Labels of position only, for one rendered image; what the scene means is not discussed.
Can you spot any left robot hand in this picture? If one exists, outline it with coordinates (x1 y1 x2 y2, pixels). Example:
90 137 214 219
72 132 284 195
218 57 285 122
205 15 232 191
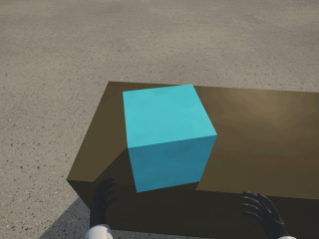
90 178 117 228

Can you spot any robot left forearm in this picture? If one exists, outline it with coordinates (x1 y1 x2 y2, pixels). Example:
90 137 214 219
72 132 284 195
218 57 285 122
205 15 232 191
85 224 113 239

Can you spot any carton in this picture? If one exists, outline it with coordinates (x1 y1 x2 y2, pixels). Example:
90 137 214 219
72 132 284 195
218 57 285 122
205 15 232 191
123 84 217 193

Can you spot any right robot hand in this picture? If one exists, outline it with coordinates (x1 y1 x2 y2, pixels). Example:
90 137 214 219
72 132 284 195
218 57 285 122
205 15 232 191
240 191 290 239

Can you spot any pedestal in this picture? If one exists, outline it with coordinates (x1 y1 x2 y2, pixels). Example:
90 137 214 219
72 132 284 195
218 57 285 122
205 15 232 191
66 81 319 239

